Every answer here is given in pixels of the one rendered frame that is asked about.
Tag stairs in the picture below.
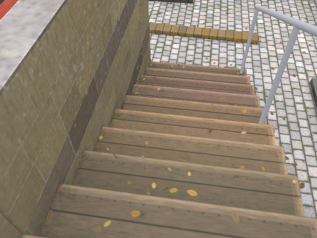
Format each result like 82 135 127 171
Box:
39 61 317 238

